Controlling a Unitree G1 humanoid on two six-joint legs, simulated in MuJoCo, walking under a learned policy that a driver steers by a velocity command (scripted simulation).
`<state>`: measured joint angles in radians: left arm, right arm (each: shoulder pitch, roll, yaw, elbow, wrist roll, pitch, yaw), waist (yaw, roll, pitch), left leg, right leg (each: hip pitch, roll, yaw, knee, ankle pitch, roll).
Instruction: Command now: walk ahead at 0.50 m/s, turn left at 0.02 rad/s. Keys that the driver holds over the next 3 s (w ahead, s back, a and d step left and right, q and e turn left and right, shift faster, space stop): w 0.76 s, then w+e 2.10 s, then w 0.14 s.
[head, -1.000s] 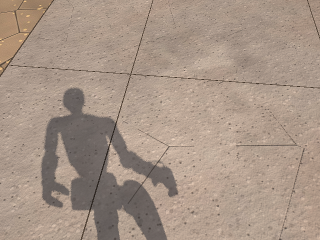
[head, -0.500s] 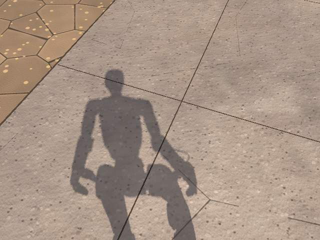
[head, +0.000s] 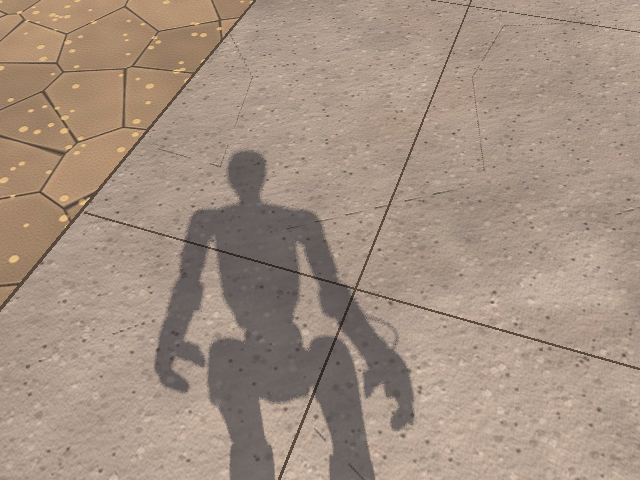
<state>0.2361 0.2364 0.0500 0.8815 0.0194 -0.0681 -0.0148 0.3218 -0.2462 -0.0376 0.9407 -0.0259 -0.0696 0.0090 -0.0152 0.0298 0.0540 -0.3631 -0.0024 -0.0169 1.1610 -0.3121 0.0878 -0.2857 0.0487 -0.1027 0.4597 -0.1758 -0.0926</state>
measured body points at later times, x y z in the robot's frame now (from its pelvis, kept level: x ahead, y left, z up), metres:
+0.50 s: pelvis +0.27 +0.04 -0.01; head +0.30 +0.05 +0.44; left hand +0.24 +0.28 -0.16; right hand +0.41 -0.21 -0.13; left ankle +0.35 +0.11 -0.74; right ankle +0.11 -0.07 -0.65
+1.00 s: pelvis +0.54 +0.00 -0.02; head +0.57 -0.01 +0.43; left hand +0.74 +0.22 -0.13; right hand +0.44 -0.23 -0.17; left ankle +0.36 +0.10 -0.72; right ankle +0.64 -0.07 -0.74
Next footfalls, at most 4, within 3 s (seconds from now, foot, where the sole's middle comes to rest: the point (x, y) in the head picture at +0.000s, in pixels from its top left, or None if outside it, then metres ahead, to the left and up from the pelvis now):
0.40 left None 0.39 0.11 -0.77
0.98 right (375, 387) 0.68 -0.08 -0.77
1.54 left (337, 263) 1.03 0.00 -0.77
2.06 right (459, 232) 1.12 -0.33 -0.77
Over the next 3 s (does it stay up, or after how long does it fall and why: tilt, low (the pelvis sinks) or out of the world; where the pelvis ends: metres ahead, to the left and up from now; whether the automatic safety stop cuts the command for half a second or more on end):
stays up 1.36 -0.58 0.01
